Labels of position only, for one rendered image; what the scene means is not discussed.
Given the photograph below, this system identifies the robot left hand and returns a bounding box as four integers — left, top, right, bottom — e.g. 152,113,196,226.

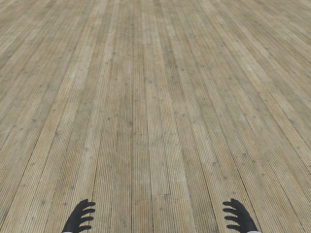
61,199,96,233

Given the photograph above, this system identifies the robot right hand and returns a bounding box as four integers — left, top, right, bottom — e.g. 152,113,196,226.
223,198,259,233

